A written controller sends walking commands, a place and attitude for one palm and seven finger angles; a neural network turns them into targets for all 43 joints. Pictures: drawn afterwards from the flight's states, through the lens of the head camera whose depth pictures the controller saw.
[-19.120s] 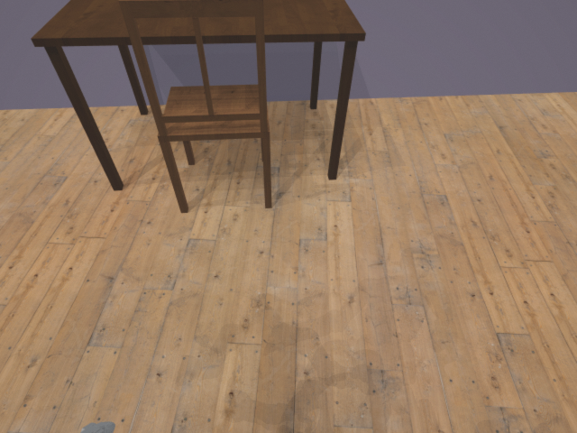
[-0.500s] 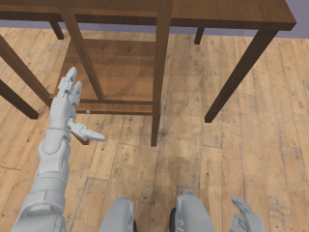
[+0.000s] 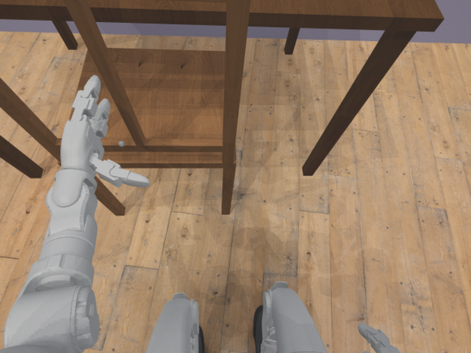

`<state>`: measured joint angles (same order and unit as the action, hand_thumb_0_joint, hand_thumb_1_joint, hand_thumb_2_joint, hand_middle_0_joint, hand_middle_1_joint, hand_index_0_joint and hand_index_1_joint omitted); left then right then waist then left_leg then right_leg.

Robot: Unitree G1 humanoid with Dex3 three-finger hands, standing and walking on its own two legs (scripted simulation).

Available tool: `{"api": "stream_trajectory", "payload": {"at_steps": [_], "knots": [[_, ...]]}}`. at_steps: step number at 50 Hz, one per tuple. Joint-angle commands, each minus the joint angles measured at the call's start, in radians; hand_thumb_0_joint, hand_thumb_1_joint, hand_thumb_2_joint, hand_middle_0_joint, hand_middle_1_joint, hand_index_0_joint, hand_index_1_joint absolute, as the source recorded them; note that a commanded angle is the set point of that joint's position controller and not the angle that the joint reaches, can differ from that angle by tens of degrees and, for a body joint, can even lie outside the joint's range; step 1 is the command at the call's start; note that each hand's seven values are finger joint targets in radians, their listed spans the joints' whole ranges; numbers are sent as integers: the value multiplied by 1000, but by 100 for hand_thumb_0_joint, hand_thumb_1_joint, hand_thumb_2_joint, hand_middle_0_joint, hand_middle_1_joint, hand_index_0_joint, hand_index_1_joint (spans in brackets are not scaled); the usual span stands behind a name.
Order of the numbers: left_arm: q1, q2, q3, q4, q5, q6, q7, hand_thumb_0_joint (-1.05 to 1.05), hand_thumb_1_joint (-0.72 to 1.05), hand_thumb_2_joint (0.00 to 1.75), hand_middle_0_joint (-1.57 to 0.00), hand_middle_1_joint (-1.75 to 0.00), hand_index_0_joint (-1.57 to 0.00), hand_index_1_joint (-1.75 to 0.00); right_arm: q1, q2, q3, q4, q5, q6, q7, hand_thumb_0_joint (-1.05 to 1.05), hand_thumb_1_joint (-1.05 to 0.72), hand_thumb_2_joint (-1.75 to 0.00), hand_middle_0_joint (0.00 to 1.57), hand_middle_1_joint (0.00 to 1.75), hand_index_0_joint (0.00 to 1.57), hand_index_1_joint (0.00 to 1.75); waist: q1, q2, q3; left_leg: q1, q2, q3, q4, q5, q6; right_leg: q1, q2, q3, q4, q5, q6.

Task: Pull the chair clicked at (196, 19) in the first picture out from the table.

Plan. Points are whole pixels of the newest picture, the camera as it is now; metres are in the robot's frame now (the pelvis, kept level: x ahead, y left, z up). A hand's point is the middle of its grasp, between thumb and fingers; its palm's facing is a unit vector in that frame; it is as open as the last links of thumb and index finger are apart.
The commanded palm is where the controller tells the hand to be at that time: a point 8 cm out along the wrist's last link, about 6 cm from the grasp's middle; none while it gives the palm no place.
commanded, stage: push the fingers through the gap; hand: left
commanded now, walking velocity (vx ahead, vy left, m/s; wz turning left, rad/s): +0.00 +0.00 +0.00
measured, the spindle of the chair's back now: (117, 90) +0.54 +0.19 +0.04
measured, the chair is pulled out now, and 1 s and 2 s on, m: -0.02 -0.02 0.01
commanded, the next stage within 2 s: hook a spindle and tug to test in 0.70 s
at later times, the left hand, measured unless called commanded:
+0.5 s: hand (128, 121) +0.50 +0.17 +0.02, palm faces -0.01 -1.00 -0.04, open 16.9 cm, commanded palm +0.47 +0.22 +0.03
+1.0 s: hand (125, 127) +0.49 +0.18 +0.02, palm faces +0.00 -1.00 -0.04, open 16.5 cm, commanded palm +0.46 +0.22 +0.03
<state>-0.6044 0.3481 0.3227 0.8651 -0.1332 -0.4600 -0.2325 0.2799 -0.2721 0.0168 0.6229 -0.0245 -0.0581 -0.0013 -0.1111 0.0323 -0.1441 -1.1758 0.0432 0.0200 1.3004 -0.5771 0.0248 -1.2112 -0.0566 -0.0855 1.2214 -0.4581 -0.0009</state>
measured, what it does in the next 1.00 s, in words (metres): stands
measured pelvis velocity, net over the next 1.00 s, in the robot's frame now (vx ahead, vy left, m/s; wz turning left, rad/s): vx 0.01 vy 0.00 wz -0.01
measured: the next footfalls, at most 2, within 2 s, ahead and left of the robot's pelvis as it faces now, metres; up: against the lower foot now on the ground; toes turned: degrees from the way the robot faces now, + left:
none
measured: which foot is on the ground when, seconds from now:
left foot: down 0.00-1.00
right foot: down 0.00-1.00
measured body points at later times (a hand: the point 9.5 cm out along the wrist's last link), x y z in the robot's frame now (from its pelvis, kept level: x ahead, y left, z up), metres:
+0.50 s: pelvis +0.00 +0.01 -0.01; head +0.17 +0.02 +0.41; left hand +0.49 +0.23 +0.02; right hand +0.05 -0.26 -0.13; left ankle +0.01 +0.10 -0.62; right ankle +0.06 -0.13 -0.62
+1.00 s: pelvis +0.01 +0.00 +0.00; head +0.16 +0.02 +0.42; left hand +0.48 +0.23 +0.02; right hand +0.07 -0.26 -0.12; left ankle +0.01 +0.10 -0.62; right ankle +0.06 -0.13 -0.62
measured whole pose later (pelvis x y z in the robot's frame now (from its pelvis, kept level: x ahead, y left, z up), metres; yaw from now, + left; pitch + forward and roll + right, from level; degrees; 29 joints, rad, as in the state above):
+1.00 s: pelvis +0.01 +0.00 +0.00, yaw -1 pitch +27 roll -3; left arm -0.72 0.38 0.36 0.99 -0.09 -0.49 -0.20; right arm 0.27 -0.26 0.03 0.60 -0.04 0.02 0.02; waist -0.15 0.03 -0.14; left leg -1.20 0.05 0.02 1.31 -0.59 0.03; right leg -1.23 -0.05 -0.09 1.21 -0.46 0.01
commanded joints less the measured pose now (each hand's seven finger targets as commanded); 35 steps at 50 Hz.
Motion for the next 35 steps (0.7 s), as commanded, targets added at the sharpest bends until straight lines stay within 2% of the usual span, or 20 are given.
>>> {"api": "stream_trajectory", "payload": {"at_steps": [1,3,6,8,12,14,15,16,17,19,21,23,24,27,28,29,30,31,34,35], "knots": [[-426,239,63,-152,-3,-80,6,0,-50,30,-6,-8,-6,-8,114,-166,-53,-61,-3,-21,-12,0,-90,-90,20,30,20,30,-30,54,-484,238,-37,-63,-160,313,-10,299,52,63,-127,173,-25],[-434,259,76,-143,3,-89,2,0,-50,30,-6,-8,-6,-8,119,-166,-52,-64,-7,-17,-10,0,-90,-90,20,30,20,30,-24,58,-512,250,-37,-65,-156,337,-12,311,53,62,-120,191,-28],[-470,221,39,-137,9,-92,-2,0,-50,30,-6,-8,-6,-8,128,-164,-54,-60,-9,-9,-4,0,-90,-90,20,30,20,30,-36,117,-536,321,-31,-78,-154,401,-20,261,55,49,-110,213,-30],[-462,234,54,-86,12,-80,1,0,-50,30,-6,-8,-6,-8,134,-169,-55,-58,-9,2,-2,0,-90,-90,20,30,20,30,-41,73,-515,297,-29,-81,-154,389,-19,260,57,47,-113,204,-28],[-531,256,70,-35,24,-74,8,0,-50,30,-6,-8,-6,-8,142,-171,-49,-56,-12,18,-1,0,-90,-90,20,30,20,30,-53,60,-499,252,-31,-79,-147,345,-11,249,57,50,-112,176,-25],[-586,268,68,-28,34,-83,15,0,-50,30,-6,-8,-6,-8,146,-172,-46,-53,-15,22,-3,0,-90,-90,20,30,20,30,-66,81,-491,265,-28,-89,-147,345,-13,214,59,44,-105,163,-27],[-619,271,68,-47,36,-90,18,0,-50,30,-6,-8,-6,-8,149,-172,-47,-50,-18,24,-1,0,-90,-90,20,30,20,30,-67,109,-520,284,-28,-88,-139,364,-14,214,58,48,-103,175,-26],[-593,291,90,-67,38,-97,21,0,-50,30,-6,-8,-6,-8,157,-174,-50,-56,-21,27,1,0,-90,-90,20,30,20,30,-51,100,-577,307,-28,-92,-135,404,-17,242,59,47,-95,205,-28],[-552,279,85,-65,38,-96,19,0,-50,30,-6,-8,-6,-8,158,-171,-52,-61,-21,32,4,0,-90,-90,20,30,20,30,-47,112,-598,325,-28,-88,-134,439,-19,255,61,49,-97,235,-28],[-522,270,84,-41,38,-85,18,0,-50,30,-6,-8,-6,-8,161,-170,-51,-62,-21,41,9,0,-90,-90,20,30,20,30,-51,104,-583,319,-25,-89,-133,462,-20,255,63,43,-91,254,-28],[-492,286,100,-36,38,-73,18,0,-50,30,-6,-8,-6,-8,164,-173,-51,-68,-18,54,13,0,-90,-90,20,30,20,30,-43,74,-564,297,-23,-88,-143,444,-19,274,64,44,-100,250,-26],[-495,286,97,-83,34,-69,16,0,-50,30,-6,-8,-6,-8,158,-169,-50,-78,-16,60,15,0,-90,-90,20,30,20,30,-37,84,-581,280,-27,-78,-144,428,-14,308,63,53,-105,261,-26],[-469,291,104,-83,34,-66,19,0,-50,30,-6,-8,-6,-8,159,-169,-52,-83,-15,62,14,0,-90,-90,20,30,20,30,-37,67,-582,285,-25,-81,-146,435,-14,308,66,51,-103,263,-26],[-508,259,74,-119,31,-70,28,0,-50,30,-6,-8,-6,-8,160,-165,-52,-72,-15,64,16,0,-90,-90,20,30,20,30,-51,99,-556,306,-23,-79,-152,434,-16,288,66,50,-116,257,-24],[-488,284,99,-114,30,-72,31,0,-50,30,-6,-8,-6,-8,161,-167,-54,-72,-15,64,14,0,-90,-90,20,30,20,30,-44,77,-558,291,-25,-75,-151,417,-14,306,66,54,-122,252,-24],[-493,293,103,-112,29,-77,32,0,-50,30,-6,-8,-6,-8,161,-168,-53,-70,-15,62,11,0,-90,-90,20,30,20,30,-53,52,-550,277,-26,-75,-149,414,-10,314,67,55,-119,260,-23],[-484,302,112,-125,30,-84,31,0,-50,30,-6,-8,-6,-8,160,-167,-52,-70,-16,61,9,0,-90,-90,20,30,20,30,-43,79,-558,276,-28,-69,-149,414,-11,325,64,60,-120,266,-23],[-480,270,82,-126,31,-86,25,0,-50,30,-6,-8,-6,-8,157,-163,-50,-70,-15,60,11,0,-90,-90,20,30,20,30,-46,100,-553,296,-27,-72,-155,420,-15,309,64,56,-121,260,-25],[-505,256,60,-124,34,-93,24,0,-50,30,-6,-8,-6,-8,158,-165,-52,-61,-15,58,10,0,-90,-90,20,30,20,30,-53,134,-534,340,-21,-84,-159,442,-23,260,64,44,-117,242,-29],[-518,229,40,-126,32,-93,24,0,-50,30,-6,-8,-6,-8,159,-165,-53,-57,-16,58,11,0,-90,-90,20,30,20,30,-61,123,-542,356,-20,-87,-157,451,-23,252,65,43,-121,243,-26]]}}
